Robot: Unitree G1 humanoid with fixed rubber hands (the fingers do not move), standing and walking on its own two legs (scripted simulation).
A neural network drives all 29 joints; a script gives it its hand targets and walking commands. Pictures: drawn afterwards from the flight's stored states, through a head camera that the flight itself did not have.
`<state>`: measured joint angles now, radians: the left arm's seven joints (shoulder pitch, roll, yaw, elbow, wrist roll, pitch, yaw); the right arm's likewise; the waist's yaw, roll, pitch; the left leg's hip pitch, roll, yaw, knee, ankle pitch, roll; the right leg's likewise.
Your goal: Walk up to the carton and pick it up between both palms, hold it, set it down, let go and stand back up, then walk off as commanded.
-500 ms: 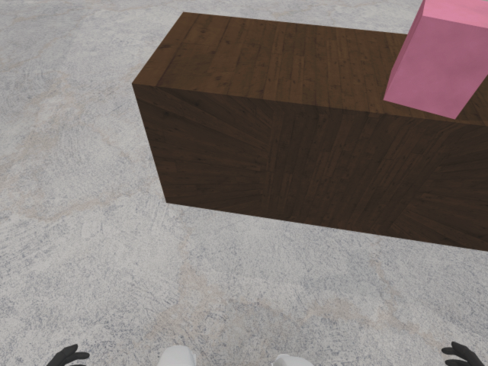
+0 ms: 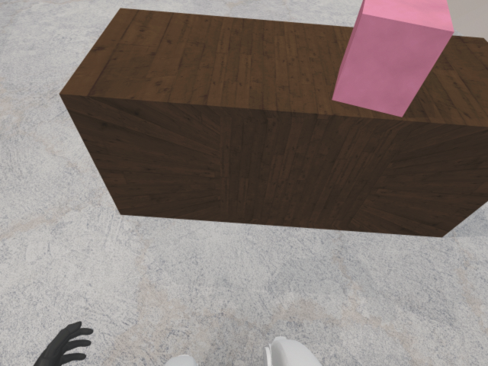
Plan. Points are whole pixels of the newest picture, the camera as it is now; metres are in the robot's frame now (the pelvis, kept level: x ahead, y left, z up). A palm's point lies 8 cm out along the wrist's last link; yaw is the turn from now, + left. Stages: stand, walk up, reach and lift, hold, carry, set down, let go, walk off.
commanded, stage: walk up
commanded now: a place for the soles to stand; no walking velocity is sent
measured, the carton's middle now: (385, 53) +0.92 -0.36 +0.04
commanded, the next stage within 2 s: none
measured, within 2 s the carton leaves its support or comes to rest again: neither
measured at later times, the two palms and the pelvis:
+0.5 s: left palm (122, 336) +0.18 +0.21 -0.08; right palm out of the picture +0.16 -0.45 -0.05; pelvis +0.08 -0.10 +0.01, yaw -4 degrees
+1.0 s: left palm (180, 276) +0.29 +0.14 -0.10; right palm out of the picture +0.16 -0.52 -0.07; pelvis +0.14 -0.17 -0.02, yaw -8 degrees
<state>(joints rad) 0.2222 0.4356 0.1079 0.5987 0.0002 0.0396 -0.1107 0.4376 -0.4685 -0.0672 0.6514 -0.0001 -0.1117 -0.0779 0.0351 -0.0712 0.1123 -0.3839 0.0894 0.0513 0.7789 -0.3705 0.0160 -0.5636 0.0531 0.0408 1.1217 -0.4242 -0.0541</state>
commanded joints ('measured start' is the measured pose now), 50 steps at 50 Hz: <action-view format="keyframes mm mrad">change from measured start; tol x32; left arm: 1 -76 198 64 -68 47 -32 -11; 6 293 305 114 68 51 -59 16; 50 176 350 114 -18 41 -81 54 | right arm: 1 61 -338 -129 7 -41 -29 -18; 50 -127 -210 -73 -14 -11 16 -12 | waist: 1 -69 250 -105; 5 91 177 -240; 7 141 -353 -107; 31 -111 283 -229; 50 106 -129 -86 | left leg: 1 138 274 -270 -274 197 233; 10 -465 -33 -137 563 -62 0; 23 -351 -30 -55 156 -120 0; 29 281 -90 1 -248 63 76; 33 238 337 -874 -480 -354 330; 45 147 191 -437 -138 227 237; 50 -525 -114 -159 598 -181 19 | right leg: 1 -93 -131 48 -140 -2 64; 5 450 -78 -54 -462 43 54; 8 376 -356 696 -960 -418 -11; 23 558 -320 431 -692 375 -153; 29 146 -151 119 -331 544 -84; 34 -256 -100 132 179 -191 66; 43 -156 -150 59 -87 -83 52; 47 377 -92 32 -459 -9 32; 50 417 -416 685 -890 -408 -114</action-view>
